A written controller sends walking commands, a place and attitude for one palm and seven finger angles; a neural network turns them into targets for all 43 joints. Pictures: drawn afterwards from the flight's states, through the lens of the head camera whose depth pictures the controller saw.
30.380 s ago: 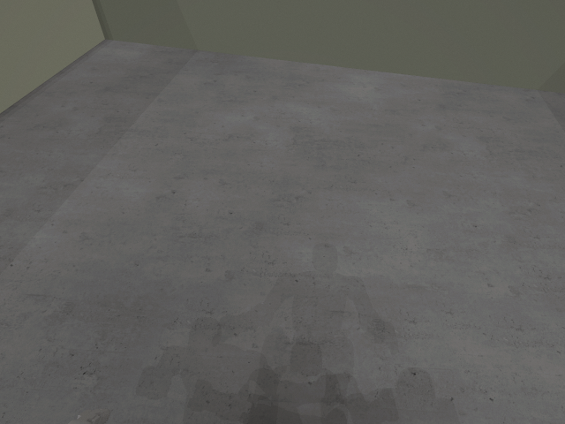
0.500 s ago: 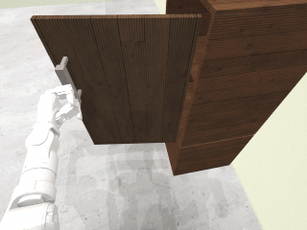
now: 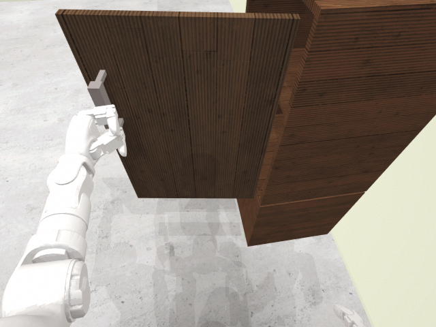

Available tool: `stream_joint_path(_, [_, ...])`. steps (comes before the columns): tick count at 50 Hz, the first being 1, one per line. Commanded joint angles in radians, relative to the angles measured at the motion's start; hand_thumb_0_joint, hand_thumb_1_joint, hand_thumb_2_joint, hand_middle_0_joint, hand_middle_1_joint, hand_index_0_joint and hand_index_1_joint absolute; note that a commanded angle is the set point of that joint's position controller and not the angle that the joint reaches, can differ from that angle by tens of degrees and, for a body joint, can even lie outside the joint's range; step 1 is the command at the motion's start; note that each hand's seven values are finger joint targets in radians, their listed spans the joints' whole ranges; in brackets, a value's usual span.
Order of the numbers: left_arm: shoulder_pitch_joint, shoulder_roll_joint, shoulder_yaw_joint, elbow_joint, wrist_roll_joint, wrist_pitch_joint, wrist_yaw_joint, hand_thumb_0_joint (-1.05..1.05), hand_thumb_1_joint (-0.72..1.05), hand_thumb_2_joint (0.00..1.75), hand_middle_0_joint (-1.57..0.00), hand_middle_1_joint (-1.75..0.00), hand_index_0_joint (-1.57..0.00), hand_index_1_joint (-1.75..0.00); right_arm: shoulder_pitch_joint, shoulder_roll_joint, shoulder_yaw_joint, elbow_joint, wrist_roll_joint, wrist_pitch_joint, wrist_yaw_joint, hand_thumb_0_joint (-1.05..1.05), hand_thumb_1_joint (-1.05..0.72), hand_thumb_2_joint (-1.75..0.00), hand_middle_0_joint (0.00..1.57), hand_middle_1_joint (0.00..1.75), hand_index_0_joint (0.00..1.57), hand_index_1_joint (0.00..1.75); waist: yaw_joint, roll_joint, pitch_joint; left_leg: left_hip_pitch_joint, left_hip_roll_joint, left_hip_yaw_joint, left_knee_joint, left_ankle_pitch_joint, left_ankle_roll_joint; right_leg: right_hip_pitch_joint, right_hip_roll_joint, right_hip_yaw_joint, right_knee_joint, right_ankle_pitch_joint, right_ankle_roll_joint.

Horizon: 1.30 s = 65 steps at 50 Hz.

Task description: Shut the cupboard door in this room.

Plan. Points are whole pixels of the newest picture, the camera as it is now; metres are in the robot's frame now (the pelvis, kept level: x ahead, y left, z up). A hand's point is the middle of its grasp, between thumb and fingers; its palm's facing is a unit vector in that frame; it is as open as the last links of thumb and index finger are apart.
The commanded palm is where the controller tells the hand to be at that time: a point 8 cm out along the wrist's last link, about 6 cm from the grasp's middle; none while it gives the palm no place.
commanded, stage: push the door shut along its arc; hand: left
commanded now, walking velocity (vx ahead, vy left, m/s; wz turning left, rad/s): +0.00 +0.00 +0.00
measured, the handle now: (109, 107) +0.51 +0.23 +0.10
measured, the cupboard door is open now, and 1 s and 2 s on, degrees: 81 64 54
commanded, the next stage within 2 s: pull the fist back off the door in 1.66 s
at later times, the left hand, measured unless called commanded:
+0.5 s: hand (130, 114) +0.49 +0.19 +0.11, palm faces -0.12 -0.99 -0.01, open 3.1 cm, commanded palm +0.49 +0.23 +0.11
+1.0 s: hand (150, 94) +0.55 +0.15 +0.11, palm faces -0.27 -0.96 +0.00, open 3.1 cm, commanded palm +0.56 +0.19 +0.11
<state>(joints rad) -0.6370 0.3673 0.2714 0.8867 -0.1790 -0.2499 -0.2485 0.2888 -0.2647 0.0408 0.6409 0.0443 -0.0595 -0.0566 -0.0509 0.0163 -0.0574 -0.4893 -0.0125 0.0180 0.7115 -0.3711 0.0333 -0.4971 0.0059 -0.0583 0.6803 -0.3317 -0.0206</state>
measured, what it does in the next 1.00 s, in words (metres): stands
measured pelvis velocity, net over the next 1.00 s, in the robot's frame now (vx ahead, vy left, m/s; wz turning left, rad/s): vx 0.00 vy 0.01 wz -0.03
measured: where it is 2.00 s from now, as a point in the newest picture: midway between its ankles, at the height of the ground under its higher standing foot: outside the picture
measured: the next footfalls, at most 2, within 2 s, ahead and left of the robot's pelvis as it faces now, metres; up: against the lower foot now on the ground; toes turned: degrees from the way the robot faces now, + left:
none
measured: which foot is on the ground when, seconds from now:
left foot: down 0.00-1.00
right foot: down 0.00-1.00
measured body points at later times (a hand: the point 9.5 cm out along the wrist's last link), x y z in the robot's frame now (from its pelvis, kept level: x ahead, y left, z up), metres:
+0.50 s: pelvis +0.00 +0.00 -0.01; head +0.09 +0.01 +0.43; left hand +0.49 +0.24 +0.11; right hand -0.01 -0.28 -0.12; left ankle -0.01 +0.10 -0.72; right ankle +0.00 -0.11 -0.72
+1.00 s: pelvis +0.00 +0.01 -0.02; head +0.14 +0.02 +0.41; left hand +0.56 +0.21 +0.11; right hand -0.04 -0.26 -0.12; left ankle -0.01 +0.10 -0.72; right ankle +0.00 -0.11 -0.72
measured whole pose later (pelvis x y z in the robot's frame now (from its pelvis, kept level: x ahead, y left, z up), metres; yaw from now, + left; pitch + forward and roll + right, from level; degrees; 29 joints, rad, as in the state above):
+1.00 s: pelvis +0.00 +0.01 -0.02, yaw -2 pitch +21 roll -3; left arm -1.19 0.66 0.30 1.35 -0.10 -0.23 -0.47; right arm 0.43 -0.30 0.05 0.68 0.00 -0.01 -0.05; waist -0.23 0.03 -0.07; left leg -0.82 0.01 0.02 0.88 -0.43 0.04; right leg -0.80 0.03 -0.06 0.79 -0.35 -0.01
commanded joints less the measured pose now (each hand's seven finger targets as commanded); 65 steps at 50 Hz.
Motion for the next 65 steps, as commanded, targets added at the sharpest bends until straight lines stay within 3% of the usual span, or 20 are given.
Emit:
stream_joint_path(1, [-0.538, 0.297, 0.087, -0.108, -0.014, -0.092, -0.031, 0.00, 0.90, 0.90, -1.30, -1.50, -1.30, -1.50, 0.093, -0.162, -0.062, -0.067, -0.001, -0.029, -0.016, 0.00, -0.90, -0.90, 0.20, 0.30, 0.20, 0.30, -0.044, 0.015, -0.335, 0.144, 0.010, -0.055, -0.069, 0.279, -0.006, 0.107, 0.007, 0.048, -0.047, 0.287, -0.010])
stream_joint_path(3, [-0.538, 0.316, 0.096, -0.063, -0.009, -0.095, -0.051, 0.00, 0.90, 0.90, -1.30, -1.50, -1.30, -1.50, 0.099, -0.163, -0.059, -0.071, 0.000, -0.025, -0.013, 0.00, -0.90, -0.90, 0.20, 0.30, 0.20, 0.30, -0.041, 0.025, -0.344, 0.114, 0.008, -0.050, -0.064, 0.300, -0.007, 0.121, 0.005, 0.054, -0.035, 0.319, -0.010])
stream_joint_path(7, [-0.607, 0.333, 0.083, -0.012, -0.005, -0.103, -0.094, 0.00, 0.90, 0.90, -1.30, -1.50, -1.30, -1.50, 0.133, -0.174, -0.065, -0.065, -0.003, -0.014, -0.010, 0.00, -0.90, -0.90, 0.20, 0.30, 0.20, 0.30, -0.068, 0.025, -0.355, 0.099, 0.012, -0.055, -0.045, 0.303, -0.004, 0.086, 0.010, 0.054, -0.026, 0.318, -0.006])
stream_joint_path(9, [-0.638, 0.302, 0.055, -0.013, -0.010, -0.109, -0.115, 0.00, 0.90, 0.90, -1.30, -1.50, -1.30, -1.50, 0.145, -0.174, -0.069, -0.064, -0.003, -0.011, -0.009, 0.00, -0.90, -0.90, 0.20, 0.30, 0.20, 0.30, -0.084, 0.038, -0.379, 0.117, 0.012, -0.053, -0.034, 0.325, -0.003, 0.073, 0.011, 0.055, -0.023, 0.332, -0.004])
stream_joint_path(15, [-0.701, 0.329, 0.056, 0.027, -0.013, -0.113, -0.153, 0.00, 0.90, 0.90, -1.30, -1.50, -1.30, -1.50, 0.186, -0.187, -0.074, -0.043, -0.007, 0.005, -0.007, 0.00, -0.90, -0.90, 0.20, 0.30, 0.20, 0.30, -0.103, 0.067, -0.388, 0.120, 0.017, -0.064, -0.021, 0.327, -0.003, 0.026, 0.018, 0.050, -0.020, 0.313, -0.004])
stream_joint_path(18, [-0.731, 0.383, 0.086, 0.065, -0.006, -0.110, -0.159, 0.00, 0.90, 0.90, -1.30, -1.50, -1.30, -1.50, 0.203, -0.195, -0.073, -0.033, -0.010, 0.013, -0.010, 0.00, -0.90, -0.90, 0.20, 0.30, 0.20, 0.30, -0.109, 0.074, -0.388, 0.098, 0.017, -0.067, -0.015, 0.305, 0.000, 0.017, 0.020, 0.053, -0.020, 0.295, -0.005])
stream_joint_path(26, [-0.888, 0.409, 0.061, 0.150, 0.009, -0.095, -0.188, 0.00, 0.90, 0.90, -1.30, -1.50, -1.30, -1.50, 0.247, -0.211, -0.068, -0.009, -0.015, 0.014, -0.014, 0.00, -0.90, -0.90, 0.20, 0.30, 0.20, 0.30, -0.168, 0.099, -0.387, 0.078, 0.020, -0.079, 0.015, 0.285, 0.004, -0.065, 0.027, 0.051, -0.010, 0.259, -0.003])
stream_joint_path(27, [-0.880, 0.459, 0.096, 0.160, 0.012, -0.094, -0.192, 0.00, 0.90, 0.90, -1.30, -1.50, -1.30, -1.50, 0.253, -0.217, -0.068, -0.008, -0.017, 0.015, -0.013, 0.00, -0.90, -0.90, 0.20, 0.30, 0.20, 0.30, -0.155, 0.094, -0.410, 0.074, 0.022, -0.082, 0.021, 0.290, 0.003, -0.054, 0.028, 0.055, -0.007, 0.263, -0.004])
stream_joint_path(30, [-0.910, 0.447, 0.075, 0.181, 0.022, -0.090, -0.210, 0.00, 0.90, 0.90, -1.30, -1.50, -1.30, -1.50, 0.266, -0.217, -0.067, -0.008, -0.020, 0.014, -0.010, 0.00, -0.90, -0.90, 0.20, 0.30, 0.20, 0.30, -0.168, 0.114, -0.437, 0.080, 0.023, -0.083, 0.038, 0.304, 0.001, -0.078, 0.030, 0.053, 0.005, 0.267, -0.003])
stream_joint_path(32, [-0.915, 0.483, 0.098, 0.198, 0.021, -0.084, -0.216, 0.00, 0.90, 0.90, -1.30, -1.50, -1.30, -1.50, 0.273, -0.222, -0.064, -0.011, -0.022, 0.019, -0.012, 0.00, -0.90, -0.90, 0.20, 0.30, 0.20, 0.30, -0.169, 0.099, -0.442, 0.059, 0.025, -0.083, 0.048, 0.322, 0.003, -0.072, 0.032, 0.052, 0.013, 0.285, -0.001])
stream_joint_path(37, [-0.991, 0.493, 0.088, 0.202, 0.037, -0.073, -0.221, 0.00, 0.90, 0.90, -1.30, -1.50, -1.30, -1.50, 0.295, -0.224, -0.065, -0.006, -0.027, 0.026, -0.009, 0.00, -0.90, -0.90, 0.20, 0.30, 0.20, 0.30, -0.187, 0.162, -0.465, 0.098, 0.032, -0.093, 0.075, 0.367, -0.004, -0.141, 0.037, 0.043, 0.032, 0.286, -0.004])
stream_joint_path(38, [-0.973, 0.509, 0.106, 0.233, 0.038, -0.064, -0.222, 0.00, 0.90, 0.90, -1.30, -1.50, -1.30, -1.50, 0.301, -0.227, -0.065, -0.011, -0.027, 0.028, -0.009, 0.00, -0.90, -0.90, 0.20, 0.30, 0.20, 0.30, -0.187, 0.128, -0.459, 0.076, 0.031, -0.092, 0.077, 0.356, -0.001, -0.135, 0.039, 0.045, 0.031, 0.283, -0.002])
stream_joint_path(40, [-1.010, 0.507, 0.088, 0.245, 0.050, -0.055, -0.225, 0.00, 0.90, 0.90, -1.30, -1.50, -1.30, -1.50, 0.307, -0.228, -0.063, -0.011, -0.027, 0.030, -0.010, 0.00, -0.90, -0.90, 0.20, 0.30, 0.20, 0.30, -0.203, 0.125, -0.450, 0.053, 0.033, -0.090, 0.083, 0.340, 0.001, -0.148, 0.038, 0.046, 0.034, 0.275, 0.000])
stream_joint_path(42, [-1.037, 0.493, 0.072, 0.229, 0.055, -0.058, -0.227, 0.00, 0.90, 0.90, -1.30, -1.50, -1.30, -1.50, 0.314, -0.226, -0.064, -0.007, -0.031, 0.031, -0.009, 0.00, -0.90, -0.90, 0.20, 0.30, 0.20, 0.30, -0.200, 0.179, -0.480, 0.101, 0.034, -0.096, 0.095, 0.391, -0.006, -0.177, 0.040, 0.038, 0.044, 0.291, -0.004])
stream_joint_path(47, [-1.086, 0.452, 0.045, 0.221, 0.055, -0.051, -0.240, 0.00, 0.90, 0.90, -1.30, -1.50, -1.30, -1.50, 0.336, -0.229, -0.071, 0.006, -0.040, 0.037, -0.009, 0.00, -0.90, -0.90, 0.20, 0.30, 0.20, 0.30, -0.221, 0.188, -0.520, 0.170, 0.047, -0.120, 0.118, 0.487, -0.015, -0.239, 0.047, 0.023, 0.060, 0.304, -0.005])
stream_joint_path(49, [-1.092, 0.447, 0.045, 0.262, 0.054, -0.031, -0.239, 0.00, 0.90, 0.90, -1.30, -1.50, -1.30, -1.50, 0.343, -0.230, -0.069, 0.013, -0.043, 0.039, -0.007, 0.00, -0.90, -0.90, 0.20, 0.30, 0.20, 0.30, -0.230, 0.159, -0.490, 0.145, 0.046, -0.120, 0.118, 0.457, -0.011, -0.248, 0.050, 0.021, 0.056, 0.289, -0.004])
stream_joint_path(54, [-1.120, 0.545, 0.109, 0.240, 0.090, -0.033, -0.211, 0.00, 0.90, 0.90, -1.30, -1.50, -1.30, -1.50, 0.368, -0.229, -0.066, 0.004, -0.054, 0.044, -0.004, 0.00, -0.90, -0.90, 0.20, 0.30, 0.20, 0.30, -0.211, 0.205, -0.554, 0.138, 0.042, -0.118, 0.137, 0.517, -0.015, -0.218, 0.050, 0.024, 0.081, 0.341, -0.008])
stream_joint_path(59, [-1.091, 0.564, 0.116, 0.275, 0.105, -0.017, -0.220, 0.00, 0.90, 0.90, -1.30, -1.50, -1.30, -1.50, 0.372, -0.229, -0.067, -0.008, -0.053, 0.054, -0.004, 0.00, -0.90, -0.90, 0.20, 0.30, 0.20, 0.30, -0.217, 0.147, -0.535, 0.079, 0.039, -0.097, 0.143, 0.503, -0.008, -0.174, 0.053, 0.027, 0.082, 0.390, -0.003])
stream_joint_path(62, [-1.126, 0.541, 0.092, 0.239, 0.103, -0.019, -0.235, 0.00, 0.90, 0.90, -1.30, -1.50, -1.30, -1.50, 0.376, -0.228, -0.071, -0.005, -0.052, 0.055, -0.008, 0.00, -0.90, -0.90, 0.20, 0.30, 0.20, 0.30, -0.224, 0.192, -0.566, 0.123, 0.041, -0.098, 0.150, 0.543, -0.010, -0.190, 0.055, 0.028, 0.083, 0.407, -0.004])
stream_joint_path(65, [-1.146, 0.522, 0.076, 0.261, 0.093, -0.006, -0.252, 0.00, 0.90, 0.90, -1.30, -1.50, -1.30, -1.50, 0.382, -0.233, -0.073, 0.007, -0.053, 0.054, -0.010, 0.00, -0.90, -0.90, 0.20, 0.30, 0.20, 0.30, -0.241, 0.161, -0.528, 0.110, 0.043, -0.100, 0.151, 0.518, -0.007, -0.212, 0.059, 0.023, 0.077, 0.390, -0.004])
